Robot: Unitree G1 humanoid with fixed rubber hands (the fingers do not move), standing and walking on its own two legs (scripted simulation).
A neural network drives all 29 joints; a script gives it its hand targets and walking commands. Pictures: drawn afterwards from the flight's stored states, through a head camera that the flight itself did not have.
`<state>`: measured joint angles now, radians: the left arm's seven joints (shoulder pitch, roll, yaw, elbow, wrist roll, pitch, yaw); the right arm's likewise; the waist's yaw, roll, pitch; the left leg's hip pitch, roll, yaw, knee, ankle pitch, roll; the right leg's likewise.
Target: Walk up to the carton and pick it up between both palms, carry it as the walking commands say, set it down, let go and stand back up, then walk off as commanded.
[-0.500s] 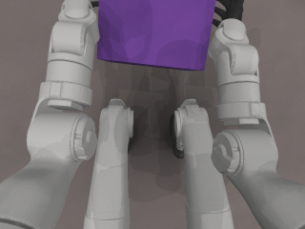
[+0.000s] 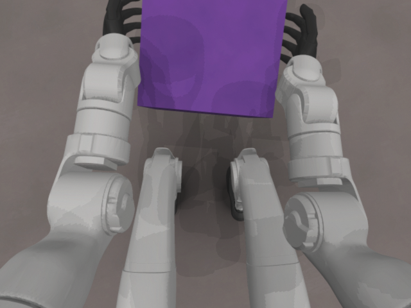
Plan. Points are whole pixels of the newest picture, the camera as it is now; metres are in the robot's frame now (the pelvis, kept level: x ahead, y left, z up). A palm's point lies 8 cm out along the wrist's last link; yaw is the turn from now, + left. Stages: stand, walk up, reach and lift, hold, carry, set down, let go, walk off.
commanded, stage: reach and lift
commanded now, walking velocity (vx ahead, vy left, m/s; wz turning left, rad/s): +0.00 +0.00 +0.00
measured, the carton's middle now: (209, 53) +0.52 -0.01 -0.14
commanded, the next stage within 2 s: none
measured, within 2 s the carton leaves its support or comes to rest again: neither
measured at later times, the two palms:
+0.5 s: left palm (99, 29) +0.49 +0.14 +0.01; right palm (323, 56) +0.46 -0.15 +0.01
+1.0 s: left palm (65, 12) +0.47 +0.14 +0.09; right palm (364, 46) +0.44 -0.15 +0.09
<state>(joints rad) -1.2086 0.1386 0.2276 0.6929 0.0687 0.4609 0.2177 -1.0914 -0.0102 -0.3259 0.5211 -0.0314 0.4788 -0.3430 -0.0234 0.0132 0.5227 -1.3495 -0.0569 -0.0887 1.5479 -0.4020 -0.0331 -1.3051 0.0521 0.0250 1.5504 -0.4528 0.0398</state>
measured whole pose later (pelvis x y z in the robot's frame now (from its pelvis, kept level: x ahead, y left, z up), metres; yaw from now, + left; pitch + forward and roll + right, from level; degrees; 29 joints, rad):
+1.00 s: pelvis +0.02 +0.00 +0.13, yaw +0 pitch +2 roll -1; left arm -0.95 0.05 0.23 0.65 0.12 0.44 0.19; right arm -0.84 0.09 -0.34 0.48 -0.10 0.46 -0.31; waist -0.02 0.00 0.48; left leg -0.78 -0.04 -0.08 0.98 -0.24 -0.02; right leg -0.75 0.04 0.05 0.98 -0.28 0.03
